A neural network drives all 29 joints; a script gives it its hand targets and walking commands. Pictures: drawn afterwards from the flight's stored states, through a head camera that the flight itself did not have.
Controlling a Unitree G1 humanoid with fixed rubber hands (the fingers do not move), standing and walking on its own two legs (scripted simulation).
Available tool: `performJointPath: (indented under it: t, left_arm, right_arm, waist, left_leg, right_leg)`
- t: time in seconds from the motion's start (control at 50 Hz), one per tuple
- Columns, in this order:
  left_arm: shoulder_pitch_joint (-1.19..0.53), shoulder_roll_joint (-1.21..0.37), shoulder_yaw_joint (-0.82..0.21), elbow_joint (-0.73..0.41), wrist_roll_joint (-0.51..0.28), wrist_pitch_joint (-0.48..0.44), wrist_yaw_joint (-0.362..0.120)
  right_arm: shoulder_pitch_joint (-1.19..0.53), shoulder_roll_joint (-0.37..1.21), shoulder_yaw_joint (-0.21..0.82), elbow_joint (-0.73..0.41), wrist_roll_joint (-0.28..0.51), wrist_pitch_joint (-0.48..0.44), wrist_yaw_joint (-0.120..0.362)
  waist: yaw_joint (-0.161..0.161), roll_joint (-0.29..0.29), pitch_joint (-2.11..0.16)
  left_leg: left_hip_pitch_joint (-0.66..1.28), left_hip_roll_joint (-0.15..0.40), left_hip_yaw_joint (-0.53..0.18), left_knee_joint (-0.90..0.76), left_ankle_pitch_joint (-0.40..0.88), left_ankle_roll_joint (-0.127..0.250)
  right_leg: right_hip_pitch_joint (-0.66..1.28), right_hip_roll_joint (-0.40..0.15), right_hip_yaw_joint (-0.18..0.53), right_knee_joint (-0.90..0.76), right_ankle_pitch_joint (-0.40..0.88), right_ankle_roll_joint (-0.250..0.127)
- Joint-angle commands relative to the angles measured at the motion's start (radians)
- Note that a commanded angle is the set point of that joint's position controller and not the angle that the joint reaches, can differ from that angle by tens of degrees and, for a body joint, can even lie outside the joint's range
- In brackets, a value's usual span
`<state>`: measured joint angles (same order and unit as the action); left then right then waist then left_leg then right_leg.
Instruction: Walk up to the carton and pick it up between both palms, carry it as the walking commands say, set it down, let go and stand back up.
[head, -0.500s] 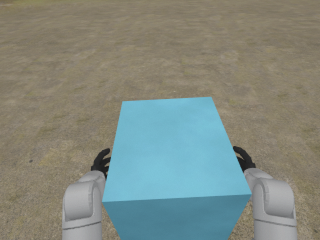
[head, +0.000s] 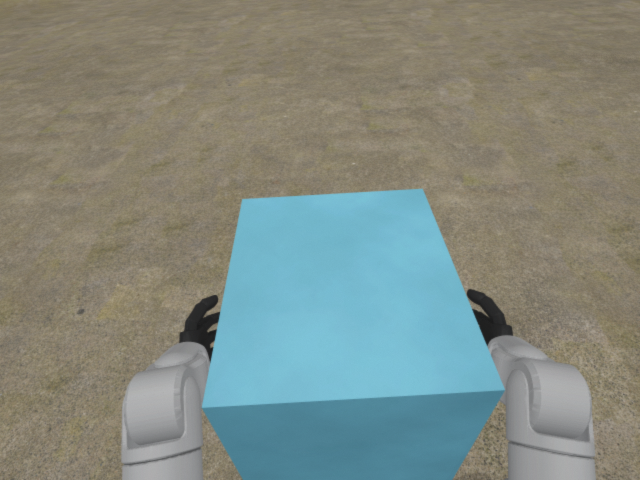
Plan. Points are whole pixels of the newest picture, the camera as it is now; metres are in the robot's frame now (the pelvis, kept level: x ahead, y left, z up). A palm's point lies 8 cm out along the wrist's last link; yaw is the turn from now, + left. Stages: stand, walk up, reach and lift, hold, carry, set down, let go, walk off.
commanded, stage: carry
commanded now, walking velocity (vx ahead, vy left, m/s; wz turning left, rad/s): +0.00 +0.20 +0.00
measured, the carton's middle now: (341, 344) +0.31 +0.01 +0.02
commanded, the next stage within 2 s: none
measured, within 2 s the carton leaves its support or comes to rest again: neither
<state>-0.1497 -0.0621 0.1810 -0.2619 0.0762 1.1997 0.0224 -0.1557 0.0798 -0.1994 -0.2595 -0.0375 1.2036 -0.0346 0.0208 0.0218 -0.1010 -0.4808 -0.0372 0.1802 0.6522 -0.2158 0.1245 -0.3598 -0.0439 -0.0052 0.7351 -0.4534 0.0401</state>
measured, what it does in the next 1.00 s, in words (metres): steps to the left: left foot, then right foot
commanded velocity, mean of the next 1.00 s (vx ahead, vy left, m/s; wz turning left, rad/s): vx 0.00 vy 0.20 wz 0.00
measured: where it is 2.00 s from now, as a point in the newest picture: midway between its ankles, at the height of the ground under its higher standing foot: outside the picture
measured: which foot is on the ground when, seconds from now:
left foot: down 0.00-0.02, up 0.04-0.20, down 0.22-0.54, up 0.56-0.70, down 0.72-1.00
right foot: down 0.00-0.24, up 0.26-0.50, down 0.52-0.74, up 0.76-1.00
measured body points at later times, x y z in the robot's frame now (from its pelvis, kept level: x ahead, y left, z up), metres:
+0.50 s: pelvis -0.05 +0.13 +0.00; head -0.07 +0.13 +0.45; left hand +0.21 +0.31 +0.07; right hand +0.22 -0.04 +0.07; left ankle +0.04 +0.17 -0.71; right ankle -0.07 -0.02 -0.70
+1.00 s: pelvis -0.11 +0.26 +0.01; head -0.10 +0.28 +0.46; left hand +0.17 +0.44 +0.07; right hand +0.16 +0.09 +0.08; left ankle -0.01 +0.29 -0.71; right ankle -0.14 +0.11 -0.67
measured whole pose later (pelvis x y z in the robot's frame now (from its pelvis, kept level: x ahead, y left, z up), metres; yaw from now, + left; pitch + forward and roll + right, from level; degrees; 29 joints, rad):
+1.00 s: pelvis -0.11 +0.26 +0.01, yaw -2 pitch +3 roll -2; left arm -0.15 -0.07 0.18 -0.31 0.06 1.19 0.03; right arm -0.12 0.09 -0.20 -0.32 -0.02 1.18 -0.04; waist 0.03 0.01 -0.06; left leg -0.47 -0.02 0.14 0.59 -0.17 0.13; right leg -0.46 -0.04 -0.02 0.98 -0.50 0.07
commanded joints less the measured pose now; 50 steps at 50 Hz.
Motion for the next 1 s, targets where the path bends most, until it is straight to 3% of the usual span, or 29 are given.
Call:
performJointPath:
  t: [0.0, 0.02, 0.06, 0.08, 0.12, 0.14, 0.16, 0.18, 0.22, 0.3, 0.36, 0.42, 0.44, 0.46, 0.48, 0.5, 0.52, 0.54, 0.58, 0.62, 0.66, 0.68, 0.7, 0.72, 0.74, 0.8, 0.84, 0.94, 0.98]
  left_arm:
    - [-0.487, -0.862, -0.752, -0.152, -0.417, -0.032, -0.241]
    - [-0.483, -0.847, -0.734, -0.157, -0.404, -0.026, -0.238]
    - [-0.548, -0.844, -0.767, -0.215, -0.416, -0.028, -0.228]
    - [-0.585, -0.840, -0.775, -0.238, -0.430, -0.028, -0.225]
    - [-0.517, -0.802, -0.753, -0.196, -0.398, -0.015, -0.216]
    - [-0.544, -0.795, -0.764, -0.214, -0.405, -0.015, -0.215]
    - [-0.529, -0.793, -0.761, -0.217, -0.392, -0.015, -0.213]
    - [-0.490, -0.809, -0.756, -0.159, -0.381, -0.012, -0.218]
    - [-0.514, -0.835, -0.774, -0.185, -0.394, -0.004, -0.219]
    - [-0.597, -0.865, -0.814, -0.206, -0.445, -0.028, -0.227]
    - [-0.651, -0.855, -0.831, -0.302, -0.475, -0.036, -0.218]
    - [-0.559, -0.823, -0.796, -0.239, -0.450, -0.025, -0.221]
    - [-0.551, -0.831, -0.793, -0.233, -0.451, -0.025, -0.223]
    - [-0.532, -0.824, -0.777, -0.217, -0.440, -0.021, -0.227]
    - [-0.488, -0.824, -0.765, -0.198, -0.428, -0.023, -0.228]
    - [-0.462, -0.833, -0.759, -0.172, -0.418, -0.023, -0.232]
    - [-0.498, -0.849, -0.777, -0.178, -0.439, -0.029, -0.234]
    - [-0.488, -0.841, -0.757, -0.161, -0.415, -0.025, -0.232]
    - [-0.542, -0.826, -0.779, -0.214, -0.419, -0.020, -0.225]
    - [-0.545, -0.805, -0.768, -0.204, -0.403, -0.012, -0.214]
    - [-0.529, -0.789, -0.765, -0.171, -0.384, -0.003, -0.207]
    - [-0.534, -0.795, -0.767, -0.174, -0.388, -0.004, -0.213]
    - [-0.535, -0.792, -0.770, -0.166, -0.380, -0.004, -0.213]
    - [-0.536, -0.814, -0.781, -0.165, -0.394, -0.002, -0.213]
    - [-0.567, -0.824, -0.793, -0.170, -0.406, -0.002, -0.210]
    - [-0.635, -0.867, -0.819, -0.199, -0.447, -0.020, -0.217]
    - [-0.666, -0.870, -0.835, -0.260, -0.470, -0.031, -0.212]
    - [-0.584, -0.836, -0.831, -0.292, -0.463, -0.033, -0.203]
    - [-0.550, -0.828, -0.818, -0.266, -0.463, -0.027, -0.207]
  right_arm:
    - [-0.565, 0.895, 0.792, -0.227, 0.349, -0.029, 0.212]
    - [-0.575, 0.888, 0.785, -0.220, 0.347, -0.020, 0.218]
    - [-0.528, 0.883, 0.761, -0.170, 0.340, -0.026, 0.227]
    - [-0.496, 0.880, 0.748, -0.140, 0.335, -0.024, 0.229]
    - [-0.504, 0.858, 0.750, -0.139, 0.354, -0.012, 0.231]
    - [-0.491, 0.867, 0.751, -0.135, 0.355, -0.010, 0.229]
    - [-0.477, 0.858, 0.753, -0.138, 0.354, -0.007, 0.231]
    - [-0.508, 0.853, 0.753, -0.155, 0.353, -0.010, 0.230]
    - [-0.439, 0.859, 0.731, -0.114, 0.334, -0.007, 0.237]
    - [-0.471, 0.876, 0.731, -0.162, 0.336, -0.027, 0.226]
    - [-0.486, 0.876, 0.738, -0.204, 0.346, -0.041, 0.216]
    - [-0.463, 0.838, 0.734, -0.204, 0.323, -0.033, 0.205]
    - [-0.461, 0.842, 0.742, -0.212, 0.324, -0.032, 0.204]
    - [-0.465, 0.841, 0.750, -0.191, 0.319, -0.034, 0.202]
    - [-0.472, 0.834, 0.768, -0.210, 0.323, -0.029, 0.205]
    - [-0.498, 0.831, 0.782, -0.220, 0.333, -0.025, 0.202]
    - [-0.515, 0.850, 0.766, -0.225, 0.325, -0.028, 0.205]
    - [-0.556, 0.851, 0.772, -0.219, 0.333, -0.025, 0.212]
    - [-0.518, 0.853, 0.750, -0.175, 0.332, -0.021, 0.227]
    - [-0.506, 0.844, 0.736, -0.131, 0.344, -0.008, 0.232]
    - [-0.503, 0.834, 0.736, -0.127, 0.352, 0.001, 0.230]
    - [-0.504, 0.839, 0.745, -0.129, 0.351, -0.001, 0.230]
    - [-0.518, 0.844, 0.745, -0.133, 0.360, -0.003, 0.235]
    - [-0.474, 0.822, 0.724, -0.117, 0.342, -0.007, 0.236]
    - [-0.455, 0.841, 0.712, -0.091, 0.346, -0.007, 0.239]
    - [-0.486, 0.852, 0.714, -0.147, 0.342, -0.024, 0.228]
    - [-0.533, 0.853, 0.727, -0.218, 0.358, -0.039, 0.222]
    - [-0.469, 0.832, 0.732, -0.253, 0.341, -0.042, 0.209]
    - [-0.441, 0.818, 0.738, -0.238, 0.334, -0.043, 0.205]
  waist:
    - [0.000, -0.376, -0.186]
    - [-0.001, -0.277, -0.145]
    - [0.001, -0.149, -0.141]
    - [-0.005, -0.138, -0.148]
    - [-0.012, -0.256, -0.194]
    - [-0.021, -0.310, -0.197]
    - [-0.021, -0.275, -0.217]
    - [-0.017, -0.182, -0.210]
    - [-0.007, 0.277, -0.191]
    - [-0.019, 0.120, -0.258]
    - [-0.019, 0.220, -0.286]
    - [-0.010, 0.203, -0.289]
    - [0.000, 0.177, -0.284]
    - [0.009, 0.090, -0.291]
    - [0.021, -0.090, -0.290]
    - [0.017, -0.391, -0.245]
    - [-0.003, -0.373, -0.161]
    - [-0.002, -0.254, -0.110]
    - [-0.011, -0.156, -0.111]
    - [-0.017, -0.202, -0.136]
    - [-0.025, -0.271, -0.161]
    - [-0.022, -0.200, -0.160]
    - [-0.015, 0.021, -0.152]
    - [-0.011, 0.282, -0.147]
    - [-0.018, 0.300, -0.160]
    - [-0.020, 0.150, -0.233]
    - [-0.021, 0.153, -0.292]
    - [-0.024, 0.159, -0.299]
    - [-0.016, 0.197, -0.324]
  left_leg:
    - [-0.316, 0.085, -0.178, 0.376, -0.263, -0.143]
    - [-0.239, 0.117, -0.248, 0.506, -0.229, -0.139]
    - [-0.215, 0.100, -0.223, 0.403, -0.174, -0.143]
    - [-0.180, 0.094, -0.193, 0.307, -0.178, -0.148]
    - [-0.030, 0.068, -0.125, 0.060, -0.229, -0.138]
    - [0.042, 0.065, -0.104, -0.020, -0.164, -0.121]
    - [0.113, 0.029, -0.093, -0.099, -0.140, -0.108]
    - [0.192, 0.065, -0.179, -0.202, -0.053, -0.102]
    - [0.310, 0.369, -0.575, -0.330, 0.338, 0.004]
    - [0.319, 0.241, -0.392, -0.258, 0.254, 0.034]
    - [0.299, 0.250, -0.392, -0.265, 0.284, 0.059]
    - [0.182, 0.241, -0.401, -0.335, 0.095, 0.041]
    - [0.157, 0.196, -0.347, -0.330, 0.078, -0.003]
    - [0.044, 0.167, -0.293, -0.304, 0.070, -0.066]
    - [-0.107, 0.083, -0.196, -0.191, -0.015, -0.156]
    - [-0.208, 0.037, -0.159, 0.152, -0.209, -0.146]
    - [-0.296, 0.090, -0.181, 0.358, -0.240, -0.146]
    - [-0.213, 0.120, -0.248, 0.489, -0.199, -0.140]
    - [-0.127, 0.127, -0.253, 0.396, -0.142, -0.137]
    - [-0.038, 0.100, -0.175, 0.115, -0.221, -0.126]
    - [0.119, 0.059, -0.120, -0.056, -0.177, -0.106]
    - [0.181, 0.051, -0.151, -0.138, -0.134, -0.104]
    - [0.221, 0.185, -0.354, -0.291, -0.096, -0.092]
    - [0.280, 0.358, -0.579, -0.349, 0.205, -0.026]
    - [0.256, 0.329, -0.540, -0.326, 0.247, 0.008]
    - [0.281, 0.252, -0.436, -0.290, 0.193, 0.005]
    - [0.299, 0.235, -0.396, -0.320, 0.103, -0.010]
    - [0.372, 0.261, -0.456, -0.350, 0.228, 0.016]
    - [0.356, 0.239, -0.436, -0.371, 0.308, -0.029]
  right_leg:
    - [0.253, -0.575, 0.516, -0.481, 0.209, -0.282]
    - [0.134, -0.506, 0.427, -0.471, 0.188, -0.282]
    - [0.162, -0.377, 0.211, -0.383, 0.372, -0.183]
    - [0.157, -0.334, 0.160, -0.336, 0.497, -0.156]
    - [0.132, -0.305, 0.103, -0.247, 0.634, -0.116]
    - [0.115, -0.304, 0.091, -0.210, 0.655, -0.097]
    - [0.078, -0.265, 0.066, -0.153, 0.524, -0.071]
    - [0.015, -0.212, 0.007, -0.052, 0.385, -0.021]
    - [-0.222, 0.005, -0.154, 0.189, -0.132, 0.072]
    - [-0.207, 0.012, -0.093, 0.339, -0.177, 0.023]
    - [-0.138, 0.040, -0.123, 0.180, -0.164, -0.001]
    - [0.030, 0.054, -0.131, 0.004, -0.096, -0.037]
    - [0.119, 0.064, -0.161, -0.154, -0.006, -0.036]
    - [0.288, 0.002, -0.109, -0.262, 0.114, -0.045]
    - [0.418, -0.164, 0.113, -0.401, 0.047, -0.103]
    - [0.333, -0.446, 0.451, -0.479, 0.000, -0.194]
    - [0.200, -0.582, 0.521, -0.510, 0.082, -0.272]
    - [0.066, -0.513, 0.445, -0.510, 0.047, -0.283]
    - [0.055, -0.371, 0.185, -0.421, 0.193, -0.162]
    - [0.060, -0.292, 0.101, -0.291, 0.410, -0.109]
    - [0.004, -0.260, 0.080, -0.182, 0.392, -0.074]
    - [-0.046, -0.213, 0.041, -0.113, 0.245, -0.045]
    - [-0.098, -0.143, -0.034, 0.036, 0.078, 0.000]
    - [-0.246, -0.006, -0.150, 0.198, -0.086, 0.065]
    - [-0.230, 0.014, -0.099, 0.343, -0.213, 0.045]
    - [-0.235, 0.000, -0.068, 0.473, -0.137, 0.021]
    - [-0.200, 0.014, -0.085, 0.375, -0.111, 0.010]
    - [-0.150, 0.058, -0.117, 0.158, -0.134, -0.004]
    - [-0.041, 0.076, -0.134, -0.008, -0.115, -0.023]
